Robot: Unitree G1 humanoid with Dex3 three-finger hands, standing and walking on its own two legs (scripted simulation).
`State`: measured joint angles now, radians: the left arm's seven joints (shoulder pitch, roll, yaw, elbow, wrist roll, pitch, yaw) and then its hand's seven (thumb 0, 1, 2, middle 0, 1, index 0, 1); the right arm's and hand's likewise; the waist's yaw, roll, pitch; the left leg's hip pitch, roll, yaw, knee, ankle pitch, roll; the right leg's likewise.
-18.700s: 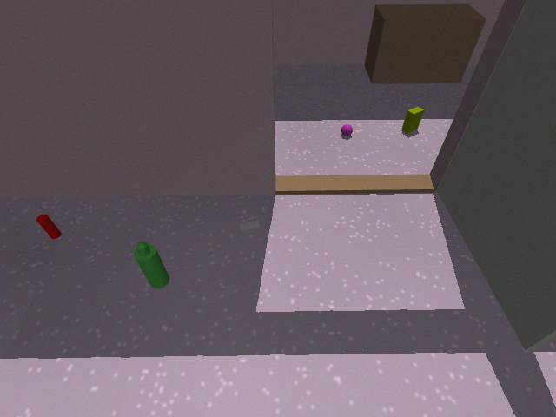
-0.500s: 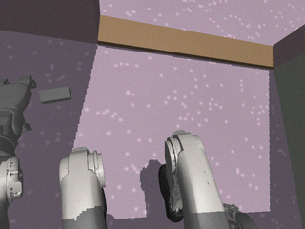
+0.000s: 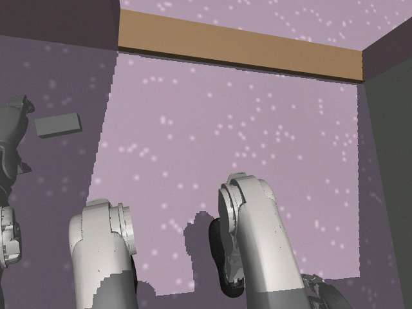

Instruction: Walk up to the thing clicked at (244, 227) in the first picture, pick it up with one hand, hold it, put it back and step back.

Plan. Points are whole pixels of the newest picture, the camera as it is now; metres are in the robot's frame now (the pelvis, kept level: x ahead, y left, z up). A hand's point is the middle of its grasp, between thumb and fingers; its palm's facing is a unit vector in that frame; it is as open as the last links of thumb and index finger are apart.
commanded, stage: rise first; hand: left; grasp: from above
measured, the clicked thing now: (59, 125) +0.52 +0.26 -0.32
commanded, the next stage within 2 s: approach in 1.44 s
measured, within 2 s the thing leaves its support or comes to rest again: neither
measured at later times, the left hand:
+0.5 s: hand (18, 135) +0.46 +0.30 -0.19, palm faces -0.45 -0.08 -0.89, open 12.8 cm
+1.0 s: hand (15, 127) +0.48 +0.30 -0.19, palm faces -0.44 -0.08 -0.89, open 12.6 cm
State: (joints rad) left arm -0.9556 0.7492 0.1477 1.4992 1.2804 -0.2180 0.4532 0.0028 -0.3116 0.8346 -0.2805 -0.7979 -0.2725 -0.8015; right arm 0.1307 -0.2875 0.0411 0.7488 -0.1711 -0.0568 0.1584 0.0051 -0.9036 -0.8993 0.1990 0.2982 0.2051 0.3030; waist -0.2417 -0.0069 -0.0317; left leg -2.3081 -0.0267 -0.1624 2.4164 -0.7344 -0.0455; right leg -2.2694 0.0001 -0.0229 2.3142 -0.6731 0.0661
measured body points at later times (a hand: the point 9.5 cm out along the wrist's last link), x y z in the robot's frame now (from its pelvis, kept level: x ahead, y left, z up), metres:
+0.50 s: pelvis +0.00 +0.01 -0.01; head +0.25 +0.08 +0.35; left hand +0.48 +0.30 -0.14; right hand +0.03 -0.27 -0.10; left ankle +0.06 +0.13 -0.30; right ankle +0.10 -0.14 -0.30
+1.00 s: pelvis -0.01 +0.01 -0.01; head +0.25 +0.08 +0.35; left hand +0.50 +0.31 -0.14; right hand +0.02 -0.26 -0.10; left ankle +0.06 +0.13 -0.30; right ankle +0.10 -0.14 -0.30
